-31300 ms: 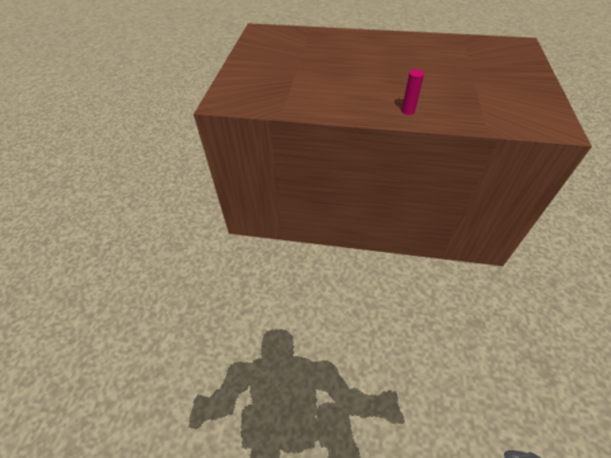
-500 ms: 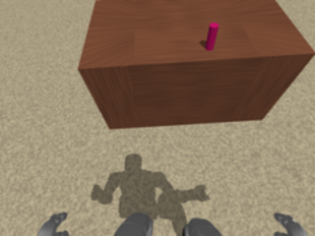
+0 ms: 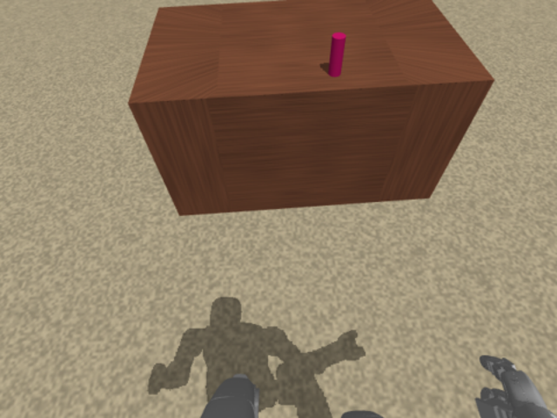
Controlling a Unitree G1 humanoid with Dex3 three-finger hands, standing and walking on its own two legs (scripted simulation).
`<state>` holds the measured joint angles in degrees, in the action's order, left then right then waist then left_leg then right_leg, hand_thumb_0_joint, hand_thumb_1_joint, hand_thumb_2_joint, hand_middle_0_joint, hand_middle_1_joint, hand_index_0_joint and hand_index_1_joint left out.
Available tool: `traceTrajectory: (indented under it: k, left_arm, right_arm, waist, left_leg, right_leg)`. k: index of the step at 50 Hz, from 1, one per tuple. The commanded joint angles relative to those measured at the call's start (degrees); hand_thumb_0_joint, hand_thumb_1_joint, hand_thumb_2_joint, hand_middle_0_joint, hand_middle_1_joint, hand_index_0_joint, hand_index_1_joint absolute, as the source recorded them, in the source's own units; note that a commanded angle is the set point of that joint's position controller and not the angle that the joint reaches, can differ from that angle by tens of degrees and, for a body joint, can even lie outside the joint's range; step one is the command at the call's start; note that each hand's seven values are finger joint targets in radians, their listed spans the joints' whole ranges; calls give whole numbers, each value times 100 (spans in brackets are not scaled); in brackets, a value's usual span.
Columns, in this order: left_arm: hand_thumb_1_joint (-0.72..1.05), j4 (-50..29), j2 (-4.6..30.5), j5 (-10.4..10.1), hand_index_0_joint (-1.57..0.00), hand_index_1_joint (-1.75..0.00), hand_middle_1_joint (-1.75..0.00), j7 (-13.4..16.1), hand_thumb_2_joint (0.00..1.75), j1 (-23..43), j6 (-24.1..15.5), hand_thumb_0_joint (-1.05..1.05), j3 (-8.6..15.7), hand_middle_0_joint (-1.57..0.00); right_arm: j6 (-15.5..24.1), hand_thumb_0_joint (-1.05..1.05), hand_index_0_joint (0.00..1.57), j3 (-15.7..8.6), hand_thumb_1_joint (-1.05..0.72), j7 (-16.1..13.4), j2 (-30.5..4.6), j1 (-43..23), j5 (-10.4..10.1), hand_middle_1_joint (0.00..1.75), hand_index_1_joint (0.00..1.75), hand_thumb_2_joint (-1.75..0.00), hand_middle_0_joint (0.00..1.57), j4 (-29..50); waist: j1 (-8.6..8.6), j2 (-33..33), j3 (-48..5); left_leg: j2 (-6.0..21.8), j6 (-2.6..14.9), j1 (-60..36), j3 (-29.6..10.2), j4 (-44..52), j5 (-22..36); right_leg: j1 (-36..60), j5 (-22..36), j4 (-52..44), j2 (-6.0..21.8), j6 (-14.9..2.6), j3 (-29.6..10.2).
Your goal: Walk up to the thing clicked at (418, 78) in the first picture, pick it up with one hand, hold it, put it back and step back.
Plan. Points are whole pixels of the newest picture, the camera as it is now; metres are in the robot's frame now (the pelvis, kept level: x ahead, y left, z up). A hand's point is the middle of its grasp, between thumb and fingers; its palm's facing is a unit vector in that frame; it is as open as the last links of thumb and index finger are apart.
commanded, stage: step back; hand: right
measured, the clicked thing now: (336, 55) +1.08 -0.15 -0.09
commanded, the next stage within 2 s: stand in 1.06 s
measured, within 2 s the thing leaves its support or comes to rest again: neither
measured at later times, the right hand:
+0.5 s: hand out of the picture +0.06 -0.26 -0.14, palm faces -0.06 +0.94 -0.34, open 7.4 cm
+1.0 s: hand (434, 397) +0.15 -0.22 -0.14, palm faces -0.12 +0.93 -0.36, open 7.4 cm
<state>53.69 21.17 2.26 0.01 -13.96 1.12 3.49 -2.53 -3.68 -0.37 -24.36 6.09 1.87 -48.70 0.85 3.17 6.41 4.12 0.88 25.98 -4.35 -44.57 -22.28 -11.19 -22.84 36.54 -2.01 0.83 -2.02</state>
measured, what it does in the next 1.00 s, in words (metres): steps on the spot: left foot, then left foot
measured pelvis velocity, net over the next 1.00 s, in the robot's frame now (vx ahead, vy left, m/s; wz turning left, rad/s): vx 0.03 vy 0.03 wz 0.11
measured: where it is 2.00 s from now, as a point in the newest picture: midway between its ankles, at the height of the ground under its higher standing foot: outside the picture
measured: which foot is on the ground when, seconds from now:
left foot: up 0.00-0.20, down 0.22-0.52, up 0.54-0.74, down 0.76-1.00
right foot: down 0.00-1.00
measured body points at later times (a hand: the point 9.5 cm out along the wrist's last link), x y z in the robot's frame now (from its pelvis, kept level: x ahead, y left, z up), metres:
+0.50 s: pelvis -0.01 +0.00 +0.01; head +0.01 +0.00 +0.46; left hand +0.06 +0.33 -0.10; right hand +0.06 -0.31 -0.12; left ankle -0.02 +0.14 -0.72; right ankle +0.03 -0.12 -0.72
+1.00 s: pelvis +0.03 +0.03 +0.01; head +0.06 +0.04 +0.46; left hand +0.10 +0.35 -0.11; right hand +0.16 -0.26 -0.11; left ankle +0.01 +0.14 -0.72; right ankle +0.04 -0.12 -0.72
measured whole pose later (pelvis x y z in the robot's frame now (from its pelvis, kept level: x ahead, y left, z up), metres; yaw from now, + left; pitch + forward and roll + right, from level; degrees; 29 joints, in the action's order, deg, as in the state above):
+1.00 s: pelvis +0.03 +0.03 +0.01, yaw +6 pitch -1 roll +0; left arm 59.2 22.2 0.1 0.5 -5.0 -0.6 1.9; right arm 0.4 -1.7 -0.2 -19.3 5.8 0.6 -60.5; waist 0.7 -0.8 4.8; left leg 0.4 -0.3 12.9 -0.9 -33.4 -19.2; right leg -12.5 -18.2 32.1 2.8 1.9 1.5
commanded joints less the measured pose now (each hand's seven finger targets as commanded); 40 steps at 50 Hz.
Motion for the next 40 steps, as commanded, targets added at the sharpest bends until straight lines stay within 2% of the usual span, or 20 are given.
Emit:
traceTrajectory:
  k: [1,2,4,7,11,12,13,14,15,18,21,23,25,26,27,29,31,35,38,40]
  left_arm:
    - [90,-723,1997,77,-20,-30,-30,139,90,1056,-289,0,504,-20]
    - [90,-686,1704,46,-20,-30,-30,139,90,1024,-337,0,418,-20]
    - [90,-466,1607,13,-20,-30,-30,142,90,528,-377,0,426,-20]
    - [90,-388,1794,46,-20,-30,-30,113,90,245,-381,0,481,-20]
    - [90,-441,1598,-55,-20,-30,-30,78,90,481,-270,0,349,-20]
    - [90,-464,1332,-39,-20,-30,-30,73,90,377,-251,0,237,-20]
    - [90,-502,969,-108,-20,-30,-30,72,90,272,-253,0,157,-20]
    - [90,-485,1170,-143,-20,-30,-30,102,90,604,-224,0,224,-20]
    - [90,-444,1524,-91,-20,-30,-30,130,90,789,-246,0,306,-20]
    - [90,-309,1348,-111,-20,-30,-30,38,90,498,-301,0,269,-20]
    - [90,-180,1167,-133,-20,-30,-30,9,90,450,-346,0,286,-20]
    - [90,-19,1003,-134,-20,-30,-30,62,90,157,-389,0,278,-20]
    - [90,144,1394,-41,-20,-30,-30,146,90,-208,-445,0,371,-20]
    - [90,72,1815,20,-20,-30,-30,167,90,-102,-450,0,466,-20]
    - [90,-112,1940,20,-20,-30,-30,150,90,501,-437,0,468,-20]
    - [90,-302,1771,7,-20,-30,-30,108,90,1162,-436,0,413,-20]
    - [90,-250,1566,-37,-20,-30,-30,106,90,1057,-454,0,344,-20]
    - [90,-153,1578,-40,-20,-30,-30,91,90,1027,-444,0,327,-20]
    - [90,-141,1360,-131,-20,-30,-30,87,90,1161,-350,0,239,-20]
    - [90,-247,1006,-228,-20,-30,-30,90,90,1028,-304,0,126,-20]
  right_arm:
    - [80,0,20,-320,-90,-5,-1195,-143,-99,30,30,-90,20,235]
    - [114,0,20,-274,-90,10,-1075,-63,-130,30,30,-90,20,106]
    - [164,0,20,-173,-90,11,-838,61,-97,30,30,-90,20,48]
    - [256,0,20,-176,-90,80,-887,-103,-6,30,30,-90,20,82]
    - [402,0,20,-243,-90,98,-768,488,12,30,30,-90,20,-286]
    - [435,0,20,-336,-90,68,-931,699,48,30,30,-90,20,-383]
    - [488,0,20,-415,-90,33,-1240,876,96,30,30,-90,20,-396]
    - [479,0,20,-479,-90,47,-1771,845,63,30,30,-90,20,-358]
    - [457,0,20,-550,-90,76,-1920,814,16,30,30,-90,20,-373]
    - [458,0,20,-346,-90,70,-1245,355,53,30,30,-90,20,-253]
    - [465,0,20,-331,-90,81,-1201,409,11,30,30,-90,20,-338]
    - [368,0,20,-216,-90,68,-1011,69,-53,30,30,-90,20,-255]
    - [319,0,20,-33,-90,24,-461,-13,-157,30,30,-90,20,-143]
    - [310,0,20,41,-90,-26,-282,139,-167,30,30,-90,20,-97]
    - [256,0,20,-65,-90,-77,-607,315,-111,30,30,-90,20,-281]
    - [264,0,20,-173,-90,-49,-934,751,-88,30,30,-90,20,-556]
    - [284,0,20,-136,-90,-10,-816,689,-91,30,30,-90,20,-644]
    - [338,0,20,-97,-90,4,-693,615,-65,30,30,-90,20,-688]
    - [433,0,20,-155,-90,-42,-663,878,-7,30,30,-90,20,-918]
    - [489,0,20,-237,-90,-99,-1093,659,46,30,30,-90,20,-824]
  waist:
    - [-56,-986,318]
    - [-112,-750,268]
    - [37,-1140,-84]
    - [263,-1466,-203]
    - [-42,-1284,-549]
    - [-130,-816,-759]
    - [-145,312,-989]
    - [-209,712,-760]
    - [-288,585,-419]
    - [-3,318,-52]
    - [-61,603,-259]
    - [213,545,-516]
    - [450,-354,-750]
    - [385,-1266,-680]
    - [218,-867,-624]
    - [-90,-846,-245]
    - [-18,-938,-295]
    - [19,-1180,-501]
    - [-209,-894,-846]
    - [-46,105,-1165]
  left_leg:
    - [-239,-114,-310,-573,-1256,-553]
    - [-449,-145,-58,-466,-1179,-230]
    - [-531,-182,166,-348,-1039,-165]
    - [-372,-223,169,15,-4,-596]
    - [-653,-83,-1348,507,2189,237]
    - [-437,18,-2157,-27,2295,541]
    - [565,416,-2659,-1639,2708,477]
    - [1324,1083,-2116,-2885,2920,-644]
    - [1572,1477,-1531,-3134,3058,-1199]
    - [789,1004,-1429,-1625,2802,-472]
    - [709,909,-1105,-1303,2556,705]
    - [482,674,-645,-713,1878,1192]
    - [-238,233,83,-352,593,774]
    - [-831,0,616,-314,-51,-357]
    - [-509,-37,93,-332,-567,-1052]
    - [-197,-95,-430,-236,-632,-949]
    - [-301,-35,-323,-241,-425,-633]
    - [-280,-107,-673,268,582,-415]
    - [-385,-52,-1558,413,2136,1450]
    - [739,359,-1931,-1007,2169,3196]
  right_leg:
    - [-2138,-1764,-2184,2150,-1351,-2514]
    - [-1441,-581,-1807,1626,-1123,-1658]
    - [-620,502,-1479,1384,-993,-1260]
    - [-48,297,-1357,1528,-1107,-1367]
    - [-220,1058,-577,1297,-838,-755]
    - [-744,1341,170,1141,-630,-568]
    - [-1453,929,1360,542,-329,-23]
    - [-1982,-1003,1750,232,-238,282]
    - [-1756,-1296,1836,454,-276,-73]
    - [-1738,-723,1326,573,-289,-3]
    - [-836,-237,431,330,-179,408]
    - [285,622,-895,152,-195,613]
    - [1085,771,-1481,718,-300,-440]
    - [973,85,-2184,1830,-678,-2157]
    - [54,-963,-2396,2506,-1201,-2545]
    - [-706,-790,-2167,2397,-1440,-2219]
    - [-398,71,-1875,1857,-1127,-1366]
    - [-140,1836,-1369,1758,-1066,-784]
    - [-21,3196,-293,1352,-628,-129]
    - [-504,2126,484,708,-189,272]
